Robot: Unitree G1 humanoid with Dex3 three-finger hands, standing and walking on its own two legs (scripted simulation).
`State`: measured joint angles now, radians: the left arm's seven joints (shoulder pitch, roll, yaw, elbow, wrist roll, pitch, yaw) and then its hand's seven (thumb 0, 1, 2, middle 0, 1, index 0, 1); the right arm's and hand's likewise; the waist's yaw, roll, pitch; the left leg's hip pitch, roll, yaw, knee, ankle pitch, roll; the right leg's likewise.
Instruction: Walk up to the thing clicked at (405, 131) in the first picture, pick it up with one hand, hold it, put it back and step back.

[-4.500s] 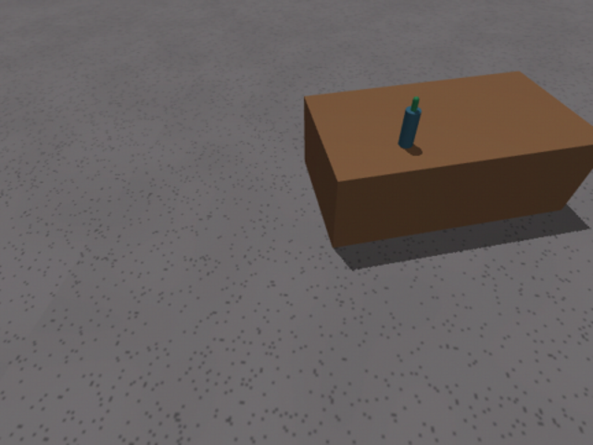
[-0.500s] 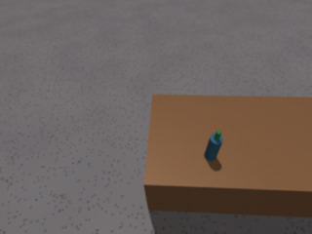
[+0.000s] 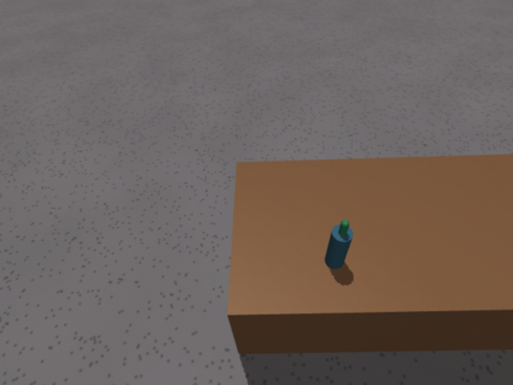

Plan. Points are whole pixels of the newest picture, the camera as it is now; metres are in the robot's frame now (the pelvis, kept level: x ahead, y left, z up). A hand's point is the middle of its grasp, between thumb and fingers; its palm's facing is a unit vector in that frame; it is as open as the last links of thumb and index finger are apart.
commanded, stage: walk up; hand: right
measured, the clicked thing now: (339, 242) +0.54 -0.19 -0.29
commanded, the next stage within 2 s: stand in 0.72 s
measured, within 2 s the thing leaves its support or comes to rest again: neither
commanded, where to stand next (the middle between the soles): +0.07 +0.01 m, yaw +0 degrees
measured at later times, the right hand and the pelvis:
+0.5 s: hand out of the picture +0.08 -0.25 -0.16, palm faces +0.03 +0.94 -0.34, open 7.3 cm; pelvis +0.01 +0.00 +0.00, yaw -1 degrees
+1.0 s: hand out of the picture +0.09 -0.25 -0.15, palm faces +0.01 +0.94 -0.33, open 7.3 cm; pelvis +0.00 +0.00 +0.00, yaw +0 degrees
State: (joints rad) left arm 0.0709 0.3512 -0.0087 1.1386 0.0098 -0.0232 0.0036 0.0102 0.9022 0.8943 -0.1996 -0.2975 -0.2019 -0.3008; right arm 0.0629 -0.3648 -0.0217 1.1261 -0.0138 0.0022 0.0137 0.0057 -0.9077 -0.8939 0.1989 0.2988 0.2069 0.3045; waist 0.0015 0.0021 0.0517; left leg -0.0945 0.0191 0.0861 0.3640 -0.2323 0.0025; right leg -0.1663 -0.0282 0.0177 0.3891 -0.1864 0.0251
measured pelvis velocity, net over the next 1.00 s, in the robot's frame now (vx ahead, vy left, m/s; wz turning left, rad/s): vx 0.00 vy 0.00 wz -0.01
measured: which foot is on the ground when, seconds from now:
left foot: down 0.00-1.00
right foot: down 0.00-1.00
